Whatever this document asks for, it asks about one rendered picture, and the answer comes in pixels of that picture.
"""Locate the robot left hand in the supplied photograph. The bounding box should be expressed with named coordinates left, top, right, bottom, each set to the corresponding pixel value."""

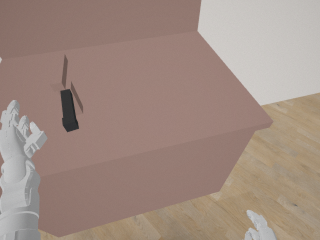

left=0, top=100, right=48, bottom=162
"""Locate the tap lever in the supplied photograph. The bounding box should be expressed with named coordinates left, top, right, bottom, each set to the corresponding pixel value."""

left=60, top=89, right=79, bottom=132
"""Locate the robot right hand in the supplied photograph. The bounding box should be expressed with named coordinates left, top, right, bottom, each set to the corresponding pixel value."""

left=242, top=210, right=278, bottom=240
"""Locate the left robot forearm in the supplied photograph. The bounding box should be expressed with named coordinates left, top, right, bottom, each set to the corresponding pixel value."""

left=0, top=156, right=41, bottom=240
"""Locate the counter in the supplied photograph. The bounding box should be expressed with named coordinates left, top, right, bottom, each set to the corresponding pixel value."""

left=0, top=0, right=274, bottom=238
